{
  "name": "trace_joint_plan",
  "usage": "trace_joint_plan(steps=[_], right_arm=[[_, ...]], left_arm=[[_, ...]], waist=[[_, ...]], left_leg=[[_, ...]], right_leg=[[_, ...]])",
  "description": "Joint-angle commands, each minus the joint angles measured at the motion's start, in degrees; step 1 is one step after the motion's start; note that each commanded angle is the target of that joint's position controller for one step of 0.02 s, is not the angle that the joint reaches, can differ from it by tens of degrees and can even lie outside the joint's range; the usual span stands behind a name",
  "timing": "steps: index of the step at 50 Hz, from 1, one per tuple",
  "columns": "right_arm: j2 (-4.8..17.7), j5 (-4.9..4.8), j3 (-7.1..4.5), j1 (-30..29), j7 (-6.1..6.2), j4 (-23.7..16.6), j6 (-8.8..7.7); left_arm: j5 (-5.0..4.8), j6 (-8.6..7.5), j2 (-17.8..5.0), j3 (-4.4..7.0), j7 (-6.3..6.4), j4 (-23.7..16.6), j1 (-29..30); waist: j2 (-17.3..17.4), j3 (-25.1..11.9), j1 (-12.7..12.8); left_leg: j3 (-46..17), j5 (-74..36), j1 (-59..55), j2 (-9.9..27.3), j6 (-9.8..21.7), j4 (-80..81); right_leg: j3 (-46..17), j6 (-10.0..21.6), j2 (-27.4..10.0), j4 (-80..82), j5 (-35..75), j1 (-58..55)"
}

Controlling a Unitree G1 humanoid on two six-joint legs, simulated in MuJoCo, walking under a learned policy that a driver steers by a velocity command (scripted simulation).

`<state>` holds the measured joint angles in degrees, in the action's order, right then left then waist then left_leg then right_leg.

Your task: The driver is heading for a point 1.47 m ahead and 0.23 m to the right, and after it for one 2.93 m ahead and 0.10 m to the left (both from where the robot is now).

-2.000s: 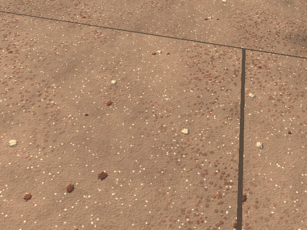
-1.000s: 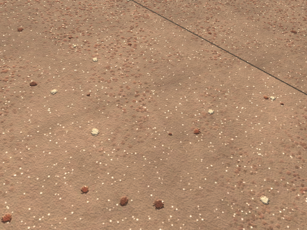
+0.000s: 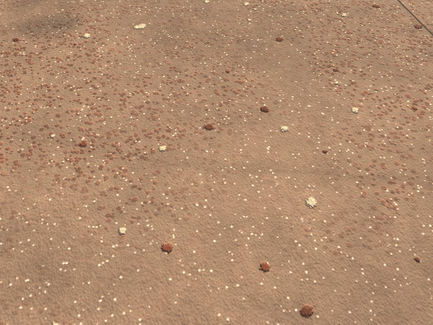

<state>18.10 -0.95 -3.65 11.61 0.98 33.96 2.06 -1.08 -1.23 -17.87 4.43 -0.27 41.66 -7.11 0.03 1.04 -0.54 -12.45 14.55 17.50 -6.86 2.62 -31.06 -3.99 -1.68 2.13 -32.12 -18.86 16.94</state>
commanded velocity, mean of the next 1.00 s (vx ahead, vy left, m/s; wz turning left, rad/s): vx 0.43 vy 0.00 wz -0.10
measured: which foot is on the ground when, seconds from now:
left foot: down 0.00-0.02, up 0.04-0.42, down 0.44-0.96, up 0.98-1.00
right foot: up 0.00-0.00, down 0.02-0.46, up 0.48-0.94, down 0.96-1.00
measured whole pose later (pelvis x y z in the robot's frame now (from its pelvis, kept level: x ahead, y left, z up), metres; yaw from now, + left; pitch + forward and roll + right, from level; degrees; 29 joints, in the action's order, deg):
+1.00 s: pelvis +0.46 +0.04 -0.02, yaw -11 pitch +1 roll +1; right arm 17.1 -0.3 -3.7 18.6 0.6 46.4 -3.2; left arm -1.5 -1.9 -17.0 3.1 -2.8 34.8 -5.6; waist -0.8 4.5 -2.1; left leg 7.8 30.1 3.6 2.9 -1.4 -51.4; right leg 3.0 6.7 2.4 -38.1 -8.5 30.6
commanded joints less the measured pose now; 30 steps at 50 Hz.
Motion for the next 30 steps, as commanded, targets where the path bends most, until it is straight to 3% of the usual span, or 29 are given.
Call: trace_joint_plan(steps=[1,2,3,4,5,7,9,14,17,19,20,21,22,23,24,25,26,27,28,30], right_arm=[[4.73,-0.17,-1.19,-2.25,0.40,-4.06,-0.93],[2.70,-0.52,-0.65,-2.55,0.47,-6.01,-1.57],[6.62,-0.18,-1.58,-4.47,0.57,-6.95,-2.53],[8.50,-0.09,-2.24,-3.38,0.39,-5.62,-2.82],[8.03,0.25,-2.30,-1.57,0.23,-3.87,-2.92],[5.97,0.30,-1.88,-2.21,-0.41,-3.27,-3.83],[3.81,0.16,-1.13,-4.26,-0.91,-3.52,-4.78],[0.35,0.16,0.74,-11.08,-2.19,-5.12,-6.06],[1.21,-0.51,0.66,-12.83,-3.24,-5.42,-6.50],[2.85,-0.83,0.03,-11.50,-3.53,-5.37,-6.71],[4.05,-0.84,-0.73,-7.88,-3.40,-4.53,-6.82],[6.26,-0.69,-2.07,-0.70,-2.95,-2.28,-6.75],[8.95,-0.34,-3.33,8.24,-2.21,-0.41,-6.52],[15.02,1.55,-4.53,15.89,-1.41,0.33,-6.05],[12.12,1.66,-3.63,16.99,-1.51,0.83,-6.14],[8.62,1.16,-2.29,13.03,-1.69,1.44,-6.34],[6.37,0.69,-1.61,9.49,-1.72,1.56,-6.43],[4.61,0.82,-1.09,6.17,-1.82,1.85,-6.67],[3.29,1.25,-0.79,3.82,-1.91,2.03,-7.24],[2.42,1.57,-0.95,1.52,-1.89,2.83,-8.37]], left_arm=[[0.52,-2.20,-8.25,2.69,0.19,-1.80,-8.50],[2.26,-2.41,-12.82,3.22,0.02,-0.88,-12.74],[2.77,-3.24,-12.31,3.22,-0.36,-1.15,-10.24],[1.76,-3.47,-8.80,2.21,0.11,-1.89,-7.21],[1.07,-3.45,-6.80,1.54,0.56,-2.06,-6.24],[0.94,-3.43,-5.88,0.94,1.08,-1.29,-8.19],[1.21,-3.81,-6.03,0.84,1.14,-0.47,-10.89],[0.25,-3.22,-8.29,0.98,0.86,1.04,-13.79],[-0.47,-2.71,-10.03,1.22,0.42,2.24,-16.39],[-1.03,-2.26,-10.60,1.29,0.27,2.92,-16.93],[-1.17,-2.03,-10.95,1.23,0.32,3.02,-16.08],[-1.13,-1.97,-10.15,0.88,0.35,3.11,-16.02],[-0.36,-2.32,-7.92,-0.06,0.32,2.36,-15.68],[0.78,-3.05,-1.34,-2.16,0.23,-0.58,-18.54],[-0.61,-3.94,-3.22,-1.77,0.56,-0.37,-17.92],[-2.18,-4.01,-7.60,-0.21,0.37,-1.17,-14.84],[-2.16,-3.86,-7.37,-0.24,0.19,-1.78,-12.06],[-1.32,-3.56,-6.55,-0.22,0.19,-1.68,-10.92],[-0.87,-2.82,-6.00,0.09,0.18,-1.18,-11.50],[-0.95,-1.40,-3.37,-0.25,-0.09,-0.03,-13.41]], waist=[[1.00,-6.01,4.81],[-10.47,-4.66,4.47],[-10.92,1.03,3.57],[-9.55,3.81,2.34],[-8.80,3.99,1.79],[-7.60,4.38,2.67],[-6.67,4.02,3.79],[-7.34,4.37,6.33],[-7.88,4.75,6.71],[-8.57,4.51,4.69],[-8.34,2.73,1.54],[-6.48,-1.77,-2.50],[-4.63,-8.62,-7.14],[9.65,-19.21,-7.69],[14.06,-22.45,-7.82],[10.95,-12.90,-6.70],[9.53,-7.23,-5.03],[7.38,-3.58,-3.27],[8.34,-1.58,-1.39],[7.42,-0.34,0.69]], left_leg=[[-11.12,24.50,12.14,5.96,3.49,-3.09],[0.87,22.63,24.18,-1.76,0.57,-17.82],[0.12,18.17,28.95,3.13,-0.64,-25.94],[0.43,13.42,29.97,4.78,-1.41,-28.99],[1.27,9.93,29.78,5.19,-2.38,-30.30],[2.49,3.54,30.20,6.14,-3.26,-30.70],[5.06,-1.18,29.65,6.88,-3.80,-28.64],[12.16,-7.33,20.91,9.42,-5.11,-11.75],[14.10,-6.85,14.06,8.29,-3.83,-4.64],[13.91,-5.95,9.24,7.48,-1.73,-0.90],[14.34,-6.58,3.06,6.35,-0.41,1.79],[14.92,-7.29,-7.53,5.07,1.23,4.23],[11.16,-7.00,-22.47,9.22,3.09,2.76],[-13.02,2.88,-42.89,26.82,10.00,4.60],[-28.89,10.87,-38.84,31.28,12.96,13.64],[-20.88,13.72,-31.90,29.60,10.89,14.86],[-12.88,10.98,-25.28,27.05,9.46,15.87],[-7.51,6.72,-19.43,24.42,8.60,17.87],[-2.58,1.77,-14.76,22.37,7.77,19.74],[3.63,-5.49,-10.13,21.16,7.80,22.48]], right_leg=[[-8.01,5.51,-10.35,12.39,-0.65,-19.89],[-27.10,12.15,-21.18,18.95,-16.73,-22.34],[-35.07,16.54,-25.25,21.93,-23.73,-16.04],[-30.31,15.57,-22.88,22.18,-23.91,-14.61],[-25.36,13.43,-19.75,22.20,-20.41,-15.31],[-18.27,11.81,-16.99,22.86,-11.46,-15.88],[-12.81,12.07,-15.61,23.70,-3.29,-15.93],[-4.13,12.03,-13.95,24.49,9.10,-12.40],[-3.19,11.89,-15.65,23.73,11.89,-11.51],[-4.26,11.27,-17.55,21.89,17.40,-12.43],[-3.42,10.29,-17.25,17.94,26.19,-12.12],[-0.84,8.82,-14.77,9.15,35.10,-10.56],[1.44,6.59,-11.93,-3.53,32.34,-2.92],[5.24,2.12,-4.36,-26.80,8.20,16.93],[-2.68,1.91,-1.25,-37.33,-12.86,22.14],[-3.92,2.44,-4.42,-41.26,-9.68,26.65],[-1.92,2.94,-6.97,-40.30,-5.12,27.11],[-1.49,2.74,-8.47,-37.70,-0.95,25.87],[-1.85,2.50,-9.88,-35.76,2.22,22.99],[-1.63,1.70,-9.97,-35.47,5.99,19.72]])
Keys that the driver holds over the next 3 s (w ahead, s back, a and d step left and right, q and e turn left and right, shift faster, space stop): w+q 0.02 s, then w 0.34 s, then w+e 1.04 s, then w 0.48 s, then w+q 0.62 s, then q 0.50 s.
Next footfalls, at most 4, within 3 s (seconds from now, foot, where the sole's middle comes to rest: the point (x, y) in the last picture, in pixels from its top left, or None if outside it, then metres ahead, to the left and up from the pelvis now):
0.02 right None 0.04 -0.12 -0.77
0.44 left None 0.28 0.18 -0.77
0.96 right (239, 288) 0.59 -0.05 -0.77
1.42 left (203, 203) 0.91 0.06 -0.77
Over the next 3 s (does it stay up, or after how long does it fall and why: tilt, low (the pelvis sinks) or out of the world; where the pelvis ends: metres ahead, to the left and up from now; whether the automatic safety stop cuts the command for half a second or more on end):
stays up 1.41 -0.32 -0.01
